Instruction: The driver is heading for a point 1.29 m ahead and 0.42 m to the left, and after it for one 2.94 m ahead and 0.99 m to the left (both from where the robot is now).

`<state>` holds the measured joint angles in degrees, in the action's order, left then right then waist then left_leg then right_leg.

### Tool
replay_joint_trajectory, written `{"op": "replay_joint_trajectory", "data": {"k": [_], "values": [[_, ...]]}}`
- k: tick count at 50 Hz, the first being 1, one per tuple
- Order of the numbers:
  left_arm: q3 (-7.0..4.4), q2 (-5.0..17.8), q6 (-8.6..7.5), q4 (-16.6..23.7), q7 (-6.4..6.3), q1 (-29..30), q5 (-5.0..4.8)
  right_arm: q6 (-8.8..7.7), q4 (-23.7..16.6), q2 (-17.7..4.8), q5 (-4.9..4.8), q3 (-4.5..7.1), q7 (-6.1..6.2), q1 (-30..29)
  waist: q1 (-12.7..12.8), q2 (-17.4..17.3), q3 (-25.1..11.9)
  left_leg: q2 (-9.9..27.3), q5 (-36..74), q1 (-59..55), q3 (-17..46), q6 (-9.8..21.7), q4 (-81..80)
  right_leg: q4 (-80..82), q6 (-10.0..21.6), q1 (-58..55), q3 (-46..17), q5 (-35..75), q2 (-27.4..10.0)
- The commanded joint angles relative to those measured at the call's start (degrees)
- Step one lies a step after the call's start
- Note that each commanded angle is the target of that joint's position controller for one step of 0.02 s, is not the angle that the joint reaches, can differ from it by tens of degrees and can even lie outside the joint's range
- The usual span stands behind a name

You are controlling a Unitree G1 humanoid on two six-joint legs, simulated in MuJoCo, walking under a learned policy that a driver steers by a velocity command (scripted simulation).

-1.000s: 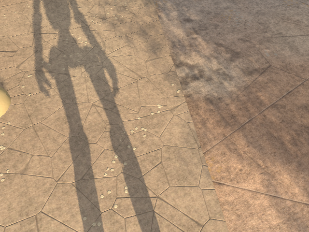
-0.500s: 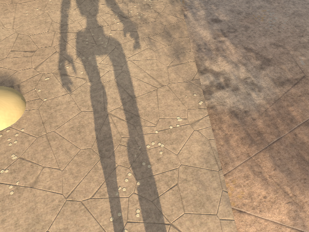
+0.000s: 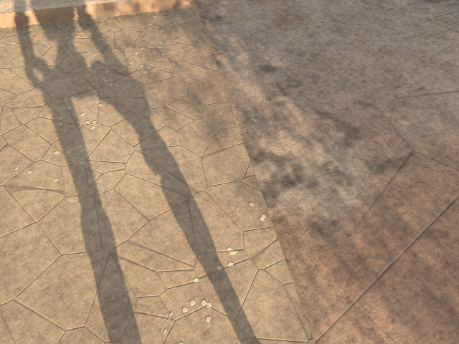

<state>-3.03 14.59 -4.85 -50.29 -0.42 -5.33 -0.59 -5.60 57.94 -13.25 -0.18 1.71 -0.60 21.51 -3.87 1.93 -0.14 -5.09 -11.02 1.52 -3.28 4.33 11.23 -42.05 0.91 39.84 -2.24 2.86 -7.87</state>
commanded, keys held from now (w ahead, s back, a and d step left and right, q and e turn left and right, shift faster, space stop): w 0.22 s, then w+q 0.78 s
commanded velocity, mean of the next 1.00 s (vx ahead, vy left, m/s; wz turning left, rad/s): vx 0.50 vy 0.00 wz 0.33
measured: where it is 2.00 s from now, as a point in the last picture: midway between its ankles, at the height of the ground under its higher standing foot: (126, 203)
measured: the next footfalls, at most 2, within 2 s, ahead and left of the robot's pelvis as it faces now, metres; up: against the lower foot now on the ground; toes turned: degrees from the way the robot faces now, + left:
right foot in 0.20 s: +0.30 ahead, -0.15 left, +0.00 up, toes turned -2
left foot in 0.76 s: +0.58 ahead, +0.11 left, +0.00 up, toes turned +17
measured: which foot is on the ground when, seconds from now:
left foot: down 0.00-0.20, up 0.22-0.74, down 0.76-1.00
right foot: up 0.00-0.18, down 0.20-0.74, up 0.76-1.00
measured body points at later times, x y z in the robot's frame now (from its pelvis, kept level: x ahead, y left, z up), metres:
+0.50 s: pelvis +0.29 -0.07 +0.00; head +0.30 -0.07 +0.45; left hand +0.29 +0.20 -0.13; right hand +0.44 -0.32 -0.12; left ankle +0.41 +0.13 -0.67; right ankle +0.26 -0.15 -0.75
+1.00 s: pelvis +0.57 +0.04 +0.00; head +0.59 +0.06 +0.45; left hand +0.64 +0.35 -0.10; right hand +0.73 -0.19 -0.12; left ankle +0.54 +0.10 -0.75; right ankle +0.71 -0.11 -0.68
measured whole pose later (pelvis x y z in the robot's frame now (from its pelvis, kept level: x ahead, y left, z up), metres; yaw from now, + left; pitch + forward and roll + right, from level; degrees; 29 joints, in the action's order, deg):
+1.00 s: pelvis +0.57 +0.04 +0.00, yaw +23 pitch +2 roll +0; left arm -2.9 16.8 -6.5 -44.2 -0.2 -5.0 0.8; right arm -3.2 45.5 -14.9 -0.9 4.1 -0.5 17.2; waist -2.1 1.5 1.8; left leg -6.9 -9.8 11.9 3.6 6.4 20.2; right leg -54.4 -2.5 36.4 -4.1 -13.6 -6.0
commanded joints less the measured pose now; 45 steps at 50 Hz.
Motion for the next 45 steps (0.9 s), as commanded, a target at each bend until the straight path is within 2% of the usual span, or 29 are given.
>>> {"op": "replay_joint_trajectory", "data": {"k": [1, 4, 6, 8, 9, 10, 11, 12, 13, 14, 15, 16, 17, 19, 21, 26, 29, 32, 35, 36, 37, 38, 39, 40, 41, 42, 43, 44, 45], "values": [[0.25, 1.8, -0.83, 4.6, 0.83, 6.9, -0.26, -0.39, -2.1, -9.4, -0.66, 1.74, 0.6, 1.7, -0.3, -3.8, 4.9, 15.7, 11.1, 3.4, 7.5, 7.2, -5.1, 7.1, -0.1, -1.7, 2.3, 4.4, 2.1], [0.58, 2.1, -1.35, 6.8, 1.95, 11.0, -0.57, 0.63, -0.9, -10.0, -0.82, 2.11, 0.81, 4.4, -1.1, -3.9, 5.9, 18.5, 13.2, -3.3, 8.1, 7.2, -2.0, 10.9, 1.0, 0.2, 2.1, 0.7, 3.0], [0.35, 3.2, -1.72, 7.6, 2.61, 10.8, -0.67, 1.27, -0.8, -10.6, -0.87, 2.47, 1.07, 4.0, 0.3, -4.9, 5.2, 20.0, 18.7, -6.7, 8.4, 6.3, 1.0, 12.9, 2.5, -1.7, 2.3, -3.5, 3.9], [-0.93, 6.0, -2.06, 6.2, 2.67, 3.9, -0.61, 1.85, -1.6, -11.6, -0.75, 2.75, 1.17, 1.5, 5.0, -7.0, 0.2, 18.9, 36.0, -7.0, 6.8, 4.7, 9.3, 14.4, 4.6, -13.5, 5.0, -6.3, 7.2], [-2.43, 8.8, -2.05, 3.0, 2.33, -6.1, -0.54, 2.15, -2.1, -10.5, -0.52, 2.29, 1.12, 0.6, 9.7, -6.7, -5.7, 15.8, 41.3, -3.5, 4.5, 3.2, 20.4, 14.8, 6.6, -27.0, 5.7, -4.9, 8.3], [-3.67, 13.2, -1.88, 0.6, 1.74, -17.8, 0.2, 2.02, -3.6, -8.7, 0.5, 1.3, 1.1, 1.0, 13.3, -1.5, -14.7, 12.4, 26.6, 9.2, 2.2, 1.3, 38.4, 12.8, 10.6, -46.1, -6.2, -4.3, -2.2], [-4.39, 17.0, -1.49, -0.8, 1.96, -21.6, 0.5, 0.51, -3.8, -0.3, 0.38, -1.1, 0.23, 8.8, 9.0, 14.0, -23.1, 1.0, -14.7, 33.0, 3.0, -2.7, 58.7, 18.9, 20.7, -66.3, -35.0, -14.1, -15.8], [-2.73, 10.7, -1.48, -0.5, 1.95, -20.8, 0.25, -0.89, -2.9, -6.3, -1.42, 0.16, 0.07, 5.5, 11.2, 8.9, -22.0, 2.8, -21.5, 39.7, 11.7, -1.5, 65.7, 23.8, 19.1, -65.3, -39.3, -19.4, -15.2], [-1.87, 8.1, -1.7, 0.6, 1.67, -15.2, 0.33, -1.66, -5.0, -10.0, -3.02, 1.22, 0.1, -0.7, 10.4, 6.5, -12.2, 5.8, -17.0, 42.9, 11.3, -0.4, 66.1, 24.8, 15.5, -56.6, -28.8, -15.9, -13.5], [-1.25, 6.5, -1.9, 1.6, 1.66, -10.1, 0.62, -1.69, -5.6, -9.8, -3.02, 1.31, 0.59, -3.8, 8.3, 1.4, -7.7, 9.0, -11.5, 40.4, 9.7, -0.5, 63.4, 26.4, 13.5, -47.4, -20.8, -9.7, -11.3], [-0.73, 4.6, -2.19, 1.9, 1.93, -7.2, 0.86, -1.18, -5.5, -9.1, -2.21, 1.71, 1.01, -4.9, 6.6, -0.1, -4.1, 10.7, -8.0, 38.0, 9.4, -0.8, 59.7, 28.6, 12.2, -40.3, -15.3, -6.3, -9.0], [-0.26, 3.0, -2.57, 1.5, 2.14, -5.9, 1.31, -0.17, -5.1, -8.2, -1.88, 2.01, 1.11, -3.4, 4.5, 1.4, -3.0, 12.3, -5.5, 34.5, 9.8, -0.7, 57.3, 30.7, 10.9, -35.9, -10.9, -5.9, -7.1], [-0.26, 2.7, -2.77, 1.0, 2.34, -5.7, 1.46, 0.74, -4.8, -6.6, -1.92, 1.94, 1.03, -2.1, 3.7, 2.4, -2.3, 12.5, -4.2, 32.4, 9.7, -0.8, 56.2, 32.5, 10.6, -33.2, -8.5, -5.7, -6.3], [-0.69, 4.3, -3.16, -0.1, 2.21, -6.6, 1.66, 1.98, -5.1, -4.9, -2.03, 1.91, 1.0, -2.1, 2.8, 2.0, -0.4, 12.7, -1.7, 33.4, 9.8, -1.3, 55.1, 34.9, 11.0, -30.2, -3.9, -2.9, -6.0], [-1.05, 5.6, -3.19, -0.9, 1.58, -7.4, 1.94, 2.48, -6.5, -5.3, -1.7, 2.19, 1.13, -5.0, 2.9, 1.2, 1.2, 12.6, 3.4, 37.4, 11.0, -1.9, 51.9, 36.0, 10.8, -30.4, -0.4, -1.0, -5.9], [-0.93, 6.8, -2.7, -1.5, 0.13, -8.2, 1.59, 1.79, -9.7, -4.6, -0.83, 2.02, -0.18, -13.4, 4.8, 0.9, 3.3, 11.5, 16.8, 37.7, 7.2, -2.4, 35.9, 37.2, 8.3, -32.0, 8.2, 1.2, -3.9], [-1.2, 8.1, -1.82, -2.9, -0.35, -12.3, 1.11, 1.66, -12.6, -3.4, -0.74, 1.29, -1.3, -19.9, 7.5, -0.4, 5.4, 11.2, 16.9, 39.5, 4.2, -1.9, 29.6, 36.3, 8.1, -37.7, 10.3, 2.9, -5.7], [-1.65, 9.2, -0.16, -3.7, -0.49, -14.4, 0.51, 1.61, -15.7, -3.4, -0.98, 1.11, -2.53, -23.8, 8.3, -0.6, 6.2, 10.3, 10.9, 42.9, 1.9, -0.7, 26.0, 32.0, 7.8, -46.2, 11.5, 9.4, -8.3], [-2.31, 11.3, 1.22, -2.5, -1.05, -12.1, 0.26, 1.83, -17.1, -5.7, -1.3, 2.26, -3.44, -20.9, 4.7, 2.6, 2.3, 5.8, 2.5, 34.0, -3.0, 2.1, 25.2, 22.2, 6.0, -48.6, 14.0, 33.8, -8.8], [-2.52, 12.0, 1.75, -2.0, -1.38, -11.2, 0.35, 1.99, -16.4, -7.5, -1.47, 3.3, -3.44, -15.8, 1.7, 3.8, -0.9, 3.5, 0.6, 27.4, -4.2, 3.5, 25.1, 14.8, 5.3, -48.1, 14.7, 41.3, -8.3], [-2.47, 12.1, 2.21, -1.3, -1.61, -10.0, 0.17, 2.0, -14.4, -10.4, -1.62, 5.01, -3.01, -7.3, -2.9, 3.1, -5.5, 1.1, 3.5, 15.3, -4.3, 5.5, 21.0, 3.3, 3.6, -44.2, 15.7, 40.9, -6.3], [-1.99, 11.3, 1.81, 0.1, -1.71, -10.3, 0.64, 2.5, -12.5, -15.6, -1.36, 7.15, -1.66, 2.0, -6.5, -2.4, -11.1, 7.5, 3.2, -2.6, 7.7, 8.9, 18.8, -14.1, 1.2, -30.4, 15.7, 24.5, -3.9], [0.67, 1.8, -0.08, 2.7, -0.46, -15.7, 2.07, 2.49, -12.8, -20.5, -1.44, 7.75, -1.14, 1.2, 0.8, -16.0, -15.5, 21.7, -3.0, -21.5, 40.0, 19.2, 14.2, -33.3, -2.3, -4.1, 10.2, -31.8, 9.1], [0.21, 6.0, -2.86, 4.3, 0.55, -9.9, -0.23, 2.1, -13.9, -16.7, -0.97, 6.51, -1.28, 3.1, -2.8, -11.5, -21.0, 24.3, -5.9, -25.8, 51.1, 21.2, 6.6, -39.9, -1.4, 3.6, -2.5, -36.5, 10.3], [-0.43, 8.1, -4.32, 6.0, 1.12, -5.1, -2.14, 1.67, -13.8, -13.3, -0.67, 5.72, -1.14, 1.0, -3.2, -9.0, -13.4, 22.4, -1.6, -21.3, 42.0, 18.2, 6.1, -38.8, 0.1, 8.5, -3.4, -31.4, 7.1], [-0.3, 7.9, -4.92, 6.0, 0.95, -4.3, -1.55, 1.36, -14.7, -11.2, -1.04, 5.14, -1.11, -3.2, -0.7, -3.5, -8.5, 19.7, 4.0, -12.5, 34.1, 15.9, 6.2, -33.8, 0.7, 6.6, -3.0, -26.5, 4.3], [-0.82, 8.3, -4.81, 5.6, 0.49, -4.2, -0.11, 1.3, -15.9, -9.5, -0.93, 4.64, -1.14, -7.4, 1.7, -1.0, -5.4, 17.7, 10.0, -3.8, 28.9, 14.4, 5.4, -28.8, 0.2, 2.4, -2.5, -24.0, 2.6], [-1.35, 9.0, -4.0, 5.7, 0.38, -5.2, 0.51, 1.27, -16.9, -8.2, -0.37, 4.04, -0.94, -9.5, 3.8, -1.2, -4.3, 16.2, 14.4, 1.8, 25.8, 13.9, 4.1, -26.3, -0.4, -1.9, -2.7, -22.7, 1.5], [-1.48, 8.5, -3.16, 6.1, 0.41, -6.0, 0.83, 1.29, -17.3, -8.3, -0.22, 3.95, -0.73, -10.1, 4.9, -1.8, -3.8, 15.5, 16.2, 5.1, 24.8, 14.0, 3.0, -23.8, -1.3, -4.2, -2.5, -22.1, 1.3]]}}
Over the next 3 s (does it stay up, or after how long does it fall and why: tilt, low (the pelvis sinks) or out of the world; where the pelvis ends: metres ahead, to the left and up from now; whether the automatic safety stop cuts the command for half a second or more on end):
stays up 1.47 0.65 0.00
